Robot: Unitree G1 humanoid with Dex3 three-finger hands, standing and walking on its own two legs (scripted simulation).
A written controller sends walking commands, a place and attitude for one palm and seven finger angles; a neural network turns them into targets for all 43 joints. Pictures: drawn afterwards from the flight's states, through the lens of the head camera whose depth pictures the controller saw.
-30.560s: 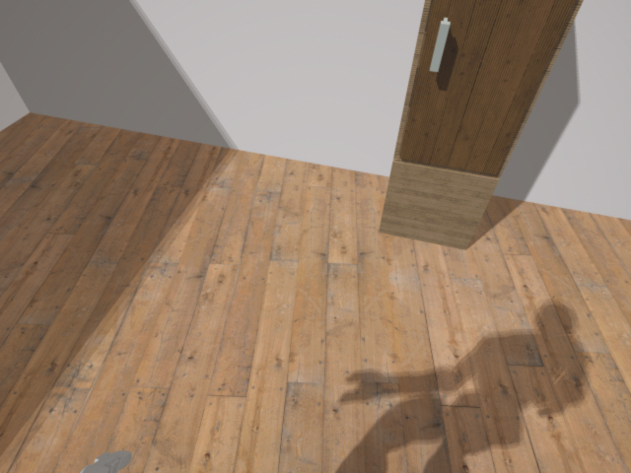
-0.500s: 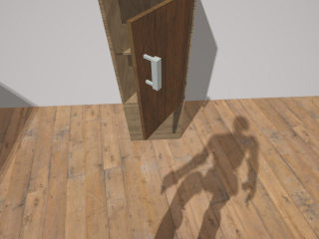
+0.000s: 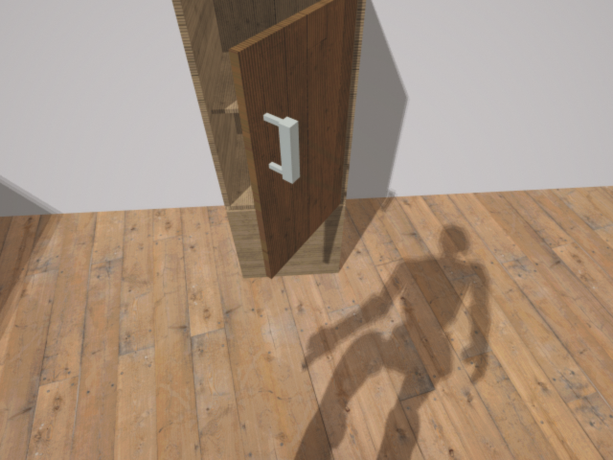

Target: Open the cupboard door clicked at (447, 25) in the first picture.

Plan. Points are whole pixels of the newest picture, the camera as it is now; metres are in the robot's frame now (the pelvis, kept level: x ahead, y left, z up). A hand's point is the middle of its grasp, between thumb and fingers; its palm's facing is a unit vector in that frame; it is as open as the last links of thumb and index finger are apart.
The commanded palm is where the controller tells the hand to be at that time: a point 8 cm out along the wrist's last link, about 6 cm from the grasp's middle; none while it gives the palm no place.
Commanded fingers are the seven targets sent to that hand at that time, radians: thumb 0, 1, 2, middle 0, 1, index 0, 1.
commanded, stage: walk to a spot facing it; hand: left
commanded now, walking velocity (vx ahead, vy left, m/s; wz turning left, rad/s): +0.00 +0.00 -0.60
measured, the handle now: (280, 147) +0.61 +0.09 +0.06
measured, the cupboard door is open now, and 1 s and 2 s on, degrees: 51 51 51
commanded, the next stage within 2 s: none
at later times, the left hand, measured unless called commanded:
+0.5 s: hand out of the picture +0.05 +0.16 -0.17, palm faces -0.18 -0.94 -0.30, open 7.3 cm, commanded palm none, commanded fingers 0.00 0.90 0.90 -0.20 -0.30 -0.20 -0.30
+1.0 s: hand out of the picture +0.15 +0.18 -0.18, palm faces -0.43 -0.87 -0.22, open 7.4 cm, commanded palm none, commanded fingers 0.00 0.90 0.90 -0.20 -0.30 -0.20 -0.30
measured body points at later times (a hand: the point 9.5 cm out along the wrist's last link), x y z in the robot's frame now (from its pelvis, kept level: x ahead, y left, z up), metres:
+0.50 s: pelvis -0.03 -0.04 -0.01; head +0.03 -0.08 +0.43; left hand +0.06 +0.21 -0.15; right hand -0.01 -0.30 -0.17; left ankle -0.03 +0.13 -0.66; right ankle -0.03 -0.11 -0.75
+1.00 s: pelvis -0.02 +0.02 -0.01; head +0.04 +0.02 +0.44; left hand +0.17 +0.23 -0.16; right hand -0.05 -0.25 -0.13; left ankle +0.04 +0.13 -0.75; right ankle -0.08 -0.10 -0.67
